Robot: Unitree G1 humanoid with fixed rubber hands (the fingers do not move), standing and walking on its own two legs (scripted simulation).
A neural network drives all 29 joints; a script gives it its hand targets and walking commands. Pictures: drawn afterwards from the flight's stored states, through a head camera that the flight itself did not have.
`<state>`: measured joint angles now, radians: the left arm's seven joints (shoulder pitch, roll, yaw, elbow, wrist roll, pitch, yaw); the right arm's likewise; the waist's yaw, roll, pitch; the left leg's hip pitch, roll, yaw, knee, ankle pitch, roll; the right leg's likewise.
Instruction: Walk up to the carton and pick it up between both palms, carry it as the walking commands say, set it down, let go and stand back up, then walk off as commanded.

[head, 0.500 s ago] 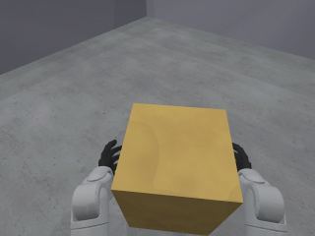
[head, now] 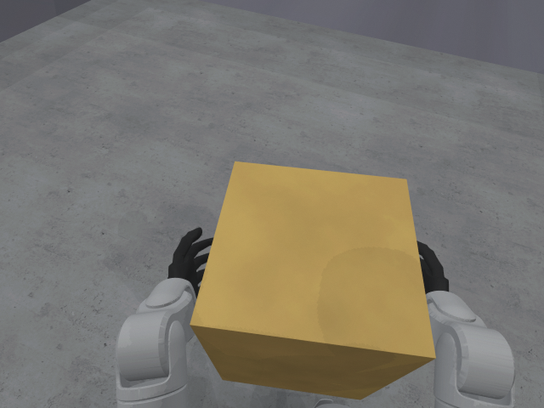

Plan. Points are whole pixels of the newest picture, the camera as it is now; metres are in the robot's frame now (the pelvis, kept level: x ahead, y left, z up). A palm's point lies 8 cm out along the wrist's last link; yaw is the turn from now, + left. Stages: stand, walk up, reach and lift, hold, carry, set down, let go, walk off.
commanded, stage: carry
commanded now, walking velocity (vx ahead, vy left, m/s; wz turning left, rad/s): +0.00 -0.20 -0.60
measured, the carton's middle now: (303, 291) +0.29 -0.01 +0.02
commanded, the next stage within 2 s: none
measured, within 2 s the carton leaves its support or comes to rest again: neither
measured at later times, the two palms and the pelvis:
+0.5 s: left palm (322, 293) +0.26 -0.03 +0.07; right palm out of the picture +0.17 -0.33 +0.07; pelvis -0.03 -0.10 +0.01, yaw -16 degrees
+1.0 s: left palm (513, 366) +0.18 -0.24 +0.08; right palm out of the picture -0.01 -0.49 +0.06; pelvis -0.12 -0.21 +0.01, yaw -32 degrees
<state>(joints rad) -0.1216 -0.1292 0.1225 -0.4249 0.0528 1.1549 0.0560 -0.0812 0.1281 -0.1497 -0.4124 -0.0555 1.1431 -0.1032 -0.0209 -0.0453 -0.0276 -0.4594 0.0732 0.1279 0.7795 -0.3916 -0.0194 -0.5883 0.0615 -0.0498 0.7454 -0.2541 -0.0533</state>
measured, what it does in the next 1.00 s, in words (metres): steps to the right, turning right: right foot, then left foot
